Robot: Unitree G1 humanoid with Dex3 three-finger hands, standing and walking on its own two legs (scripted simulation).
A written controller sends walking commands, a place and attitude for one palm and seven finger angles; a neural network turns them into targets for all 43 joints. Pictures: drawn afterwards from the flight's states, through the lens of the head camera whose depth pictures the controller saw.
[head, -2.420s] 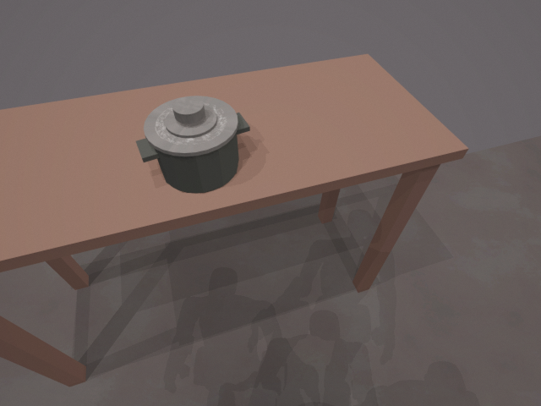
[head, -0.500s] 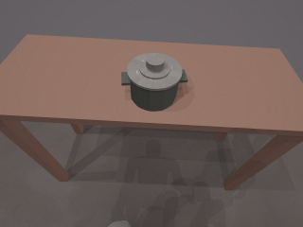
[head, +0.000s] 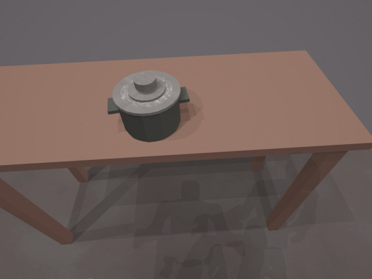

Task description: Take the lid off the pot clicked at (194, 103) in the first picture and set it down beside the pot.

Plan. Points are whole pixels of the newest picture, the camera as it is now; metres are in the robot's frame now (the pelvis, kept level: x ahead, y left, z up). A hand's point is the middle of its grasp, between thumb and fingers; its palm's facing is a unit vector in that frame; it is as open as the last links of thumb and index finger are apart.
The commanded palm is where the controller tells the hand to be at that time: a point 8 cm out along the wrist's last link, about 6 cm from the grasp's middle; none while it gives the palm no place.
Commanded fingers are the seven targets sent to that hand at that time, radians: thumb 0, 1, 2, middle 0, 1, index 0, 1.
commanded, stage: come to a stop and stand still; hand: left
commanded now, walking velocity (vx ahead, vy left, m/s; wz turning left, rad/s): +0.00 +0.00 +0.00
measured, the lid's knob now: (145, 81) +0.52 +0.12 +0.15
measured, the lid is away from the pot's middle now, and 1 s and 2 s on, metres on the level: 0.00 0.00 0.00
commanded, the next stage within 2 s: look again from close up in 1.38 s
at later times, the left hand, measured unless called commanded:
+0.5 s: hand out of the picture +0.07 +0.16 -0.15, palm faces +0.02 -0.97 -0.25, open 7.4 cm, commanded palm none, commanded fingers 0.00 0.90 0.90 -0.20 -0.30 -0.20 -0.30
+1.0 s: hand out of the picture +0.06 +0.18 -0.16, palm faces +0.05 -0.97 -0.22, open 7.4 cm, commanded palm none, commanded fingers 0.00 0.90 0.90 -0.20 -0.30 -0.20 -0.30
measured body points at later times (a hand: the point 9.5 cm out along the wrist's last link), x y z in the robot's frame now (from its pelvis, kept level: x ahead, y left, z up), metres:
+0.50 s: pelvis +0.02 -0.03 +0.01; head +0.04 -0.05 +0.46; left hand +0.07 +0.21 -0.13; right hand -0.01 -0.25 -0.16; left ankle +0.02 +0.15 -0.72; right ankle +0.01 -0.14 -0.72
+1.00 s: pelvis +0.04 -0.01 +0.01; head +0.07 -0.01 +0.46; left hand +0.06 +0.23 -0.14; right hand +0.07 -0.24 -0.14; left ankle +0.02 +0.15 -0.72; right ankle +0.01 -0.14 -0.72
